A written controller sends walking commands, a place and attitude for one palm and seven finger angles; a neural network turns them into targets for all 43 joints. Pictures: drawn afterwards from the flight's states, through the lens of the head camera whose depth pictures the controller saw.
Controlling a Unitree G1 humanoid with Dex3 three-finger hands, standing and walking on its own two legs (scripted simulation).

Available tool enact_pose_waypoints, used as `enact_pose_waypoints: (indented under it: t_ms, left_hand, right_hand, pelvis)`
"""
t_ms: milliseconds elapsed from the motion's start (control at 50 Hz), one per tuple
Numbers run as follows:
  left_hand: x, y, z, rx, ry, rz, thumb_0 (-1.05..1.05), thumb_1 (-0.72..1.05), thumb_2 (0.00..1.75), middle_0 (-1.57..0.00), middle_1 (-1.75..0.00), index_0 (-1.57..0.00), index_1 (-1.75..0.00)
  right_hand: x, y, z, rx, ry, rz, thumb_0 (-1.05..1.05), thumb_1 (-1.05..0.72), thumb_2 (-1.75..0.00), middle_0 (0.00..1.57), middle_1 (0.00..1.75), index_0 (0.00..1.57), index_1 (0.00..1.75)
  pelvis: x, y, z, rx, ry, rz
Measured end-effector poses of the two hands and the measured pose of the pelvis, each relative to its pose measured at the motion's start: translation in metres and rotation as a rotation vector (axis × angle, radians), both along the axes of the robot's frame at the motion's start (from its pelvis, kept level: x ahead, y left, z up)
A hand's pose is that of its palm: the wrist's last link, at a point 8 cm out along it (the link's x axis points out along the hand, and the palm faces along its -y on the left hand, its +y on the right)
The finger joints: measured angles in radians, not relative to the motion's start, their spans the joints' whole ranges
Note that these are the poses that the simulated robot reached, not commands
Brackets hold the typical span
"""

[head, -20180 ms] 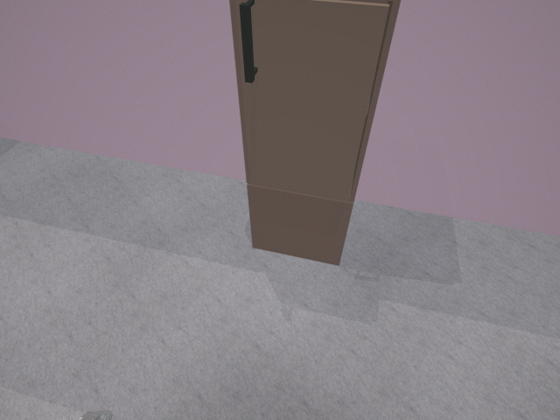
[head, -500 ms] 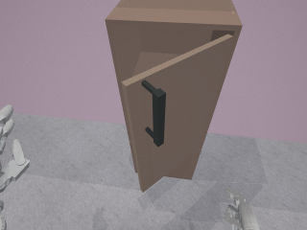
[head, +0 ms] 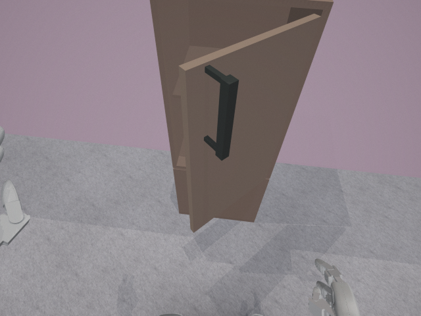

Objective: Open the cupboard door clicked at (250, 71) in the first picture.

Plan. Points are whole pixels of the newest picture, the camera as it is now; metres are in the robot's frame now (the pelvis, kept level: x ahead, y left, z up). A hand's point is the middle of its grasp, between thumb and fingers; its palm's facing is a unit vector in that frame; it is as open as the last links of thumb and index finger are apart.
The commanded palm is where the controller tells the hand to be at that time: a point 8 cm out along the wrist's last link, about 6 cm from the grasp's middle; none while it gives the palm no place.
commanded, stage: step back with the hand held close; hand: left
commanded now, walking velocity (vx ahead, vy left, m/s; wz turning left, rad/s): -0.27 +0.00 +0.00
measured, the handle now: (217, 116) +0.42 +0.03 +0.17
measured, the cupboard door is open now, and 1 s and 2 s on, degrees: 46 46 46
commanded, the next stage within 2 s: stop stepping back and stand still in 0.56 s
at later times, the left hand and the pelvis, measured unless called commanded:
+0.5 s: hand (0, 283) +0.13 +0.25 +0.17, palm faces +0.34 -0.81 -0.48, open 7.4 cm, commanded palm +0.06 +0.30 +0.19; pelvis -0.08 +0.00 +0.00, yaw +0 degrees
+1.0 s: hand out of the picture -0.02 +0.27 +0.19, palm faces +0.40 -0.81 -0.43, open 7.4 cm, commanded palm -0.07 +0.31 +0.19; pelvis -0.21 +0.01 +0.01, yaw -1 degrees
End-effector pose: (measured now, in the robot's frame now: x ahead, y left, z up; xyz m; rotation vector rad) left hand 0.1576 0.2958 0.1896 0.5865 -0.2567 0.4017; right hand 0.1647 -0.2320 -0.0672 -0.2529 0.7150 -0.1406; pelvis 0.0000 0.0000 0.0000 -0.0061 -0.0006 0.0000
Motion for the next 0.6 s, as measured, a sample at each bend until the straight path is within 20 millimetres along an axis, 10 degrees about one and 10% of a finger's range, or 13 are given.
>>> enact_pose_waypoints:
  t_ms: [280, 480, 600]
  left_hand:
    - [-0.035, 0.017, 0.009, 0.045, -0.078, 0.012, 0.02, 0.89, 0.9, -0.22, -0.3, -0.21, -0.31]
    - [-0.065, -0.011, -0.002, -0.016, 0.008, -0.112, 0.02, 0.89, 0.9, -0.21, -0.3, -0.21, -0.31]
    - [-0.093, 0.017, 0.001, 0.011, -0.033, -0.082, 0.01, 0.88, 0.9, -0.22, -0.3, -0.21, -0.31]
  right_hand:
    - [-0.046, 0.007, 0.0, -0.024, 0.028, 0.008, 0.01, -0.9, -0.89, 0.21, 0.3, 0.21, 0.3]
    - [-0.054, 0.002, 0.014, -0.004, -0.051, 0.016, 0.01, -0.9, -0.89, 0.21, 0.3, 0.21, 0.3]
    - [-0.079, 0.005, 0.024, -0.077, -0.046, -0.01, 0.01, -0.9, -0.89, 0.2, 0.3, 0.21, 0.3]
  pelvis:
    - [-0.027, 0.003, 0.001, -0.028, 0.02, 0.033]
    - [-0.073, -0.001, 0.004, -0.035, 0.016, 0.002]
    - [-0.097, 0.014, 0.002, -0.03, 0.029, 0.023]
